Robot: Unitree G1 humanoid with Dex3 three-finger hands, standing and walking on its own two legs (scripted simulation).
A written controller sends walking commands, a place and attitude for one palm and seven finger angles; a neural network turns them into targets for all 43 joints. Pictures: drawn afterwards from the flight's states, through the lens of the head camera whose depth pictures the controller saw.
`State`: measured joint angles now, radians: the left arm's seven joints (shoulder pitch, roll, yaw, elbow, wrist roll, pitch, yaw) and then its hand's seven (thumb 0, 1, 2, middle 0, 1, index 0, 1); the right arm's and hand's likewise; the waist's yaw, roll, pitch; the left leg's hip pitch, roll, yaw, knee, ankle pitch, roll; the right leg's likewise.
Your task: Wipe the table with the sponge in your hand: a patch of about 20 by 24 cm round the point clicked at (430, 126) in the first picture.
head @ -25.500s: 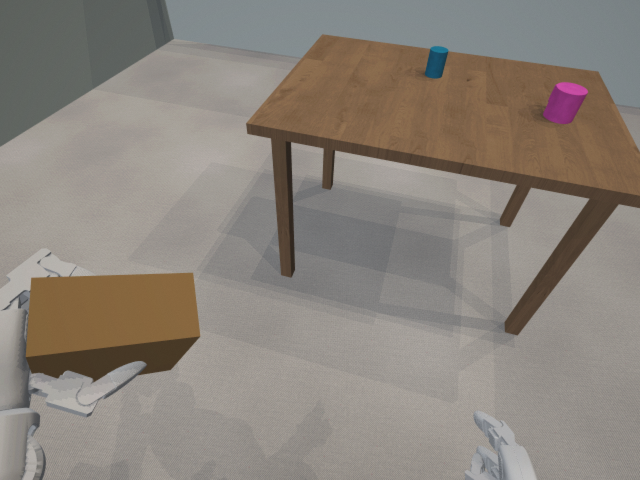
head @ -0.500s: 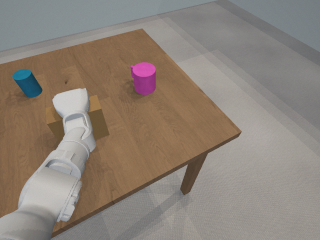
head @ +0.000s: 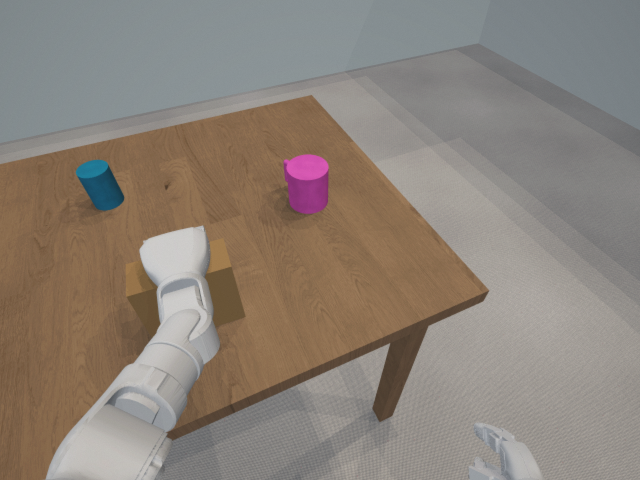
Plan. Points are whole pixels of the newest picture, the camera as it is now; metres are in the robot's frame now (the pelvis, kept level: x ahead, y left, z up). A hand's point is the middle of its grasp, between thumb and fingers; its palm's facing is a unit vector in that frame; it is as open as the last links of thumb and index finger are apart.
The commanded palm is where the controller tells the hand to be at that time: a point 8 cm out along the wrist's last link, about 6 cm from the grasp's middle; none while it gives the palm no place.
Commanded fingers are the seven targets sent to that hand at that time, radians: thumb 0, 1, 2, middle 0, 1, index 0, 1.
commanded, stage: wipe back along the third lane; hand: left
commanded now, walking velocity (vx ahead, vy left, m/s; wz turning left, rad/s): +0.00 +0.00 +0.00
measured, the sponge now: (193, 300) +0.37 +0.23 -0.02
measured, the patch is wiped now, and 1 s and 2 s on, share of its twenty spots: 1.00 1.00 1.00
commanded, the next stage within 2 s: slide back across to the middle lane in 0.86 s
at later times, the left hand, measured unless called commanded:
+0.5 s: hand (202, 301) +0.34 +0.20 +0.03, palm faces -0.02 -0.02 -1.00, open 10.2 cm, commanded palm +0.29 +0.18 +0.05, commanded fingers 0.00 0.10 1.30 -1.20 -1.60 -1.20 -1.60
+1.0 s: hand (209, 323) +0.31 +0.18 +0.02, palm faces -0.01 -0.04 -1.00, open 10.2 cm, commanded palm +0.26 +0.17 +0.05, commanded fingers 0.00 0.10 1.30 -1.20 -1.60 -1.20 -1.60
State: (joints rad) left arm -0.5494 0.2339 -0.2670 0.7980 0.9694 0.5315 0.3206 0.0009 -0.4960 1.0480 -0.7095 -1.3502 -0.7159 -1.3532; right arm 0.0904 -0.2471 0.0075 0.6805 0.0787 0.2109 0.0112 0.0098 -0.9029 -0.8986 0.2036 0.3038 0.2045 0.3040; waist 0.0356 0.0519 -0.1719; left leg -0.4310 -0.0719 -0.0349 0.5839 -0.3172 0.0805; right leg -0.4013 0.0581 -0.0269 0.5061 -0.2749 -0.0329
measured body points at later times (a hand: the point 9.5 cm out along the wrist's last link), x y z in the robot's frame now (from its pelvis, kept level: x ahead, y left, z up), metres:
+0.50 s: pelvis -0.01 -0.02 +0.00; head -0.01 -0.04 +0.45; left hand +0.34 +0.20 +0.08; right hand +0.16 -0.25 -0.11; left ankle -0.03 +0.06 -0.73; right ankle -0.02 -0.11 -0.73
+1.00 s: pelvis -0.01 -0.03 +0.00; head -0.03 -0.05 +0.45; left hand +0.30 +0.18 +0.08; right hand +0.22 -0.24 -0.08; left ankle -0.03 +0.06 -0.73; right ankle -0.02 -0.11 -0.73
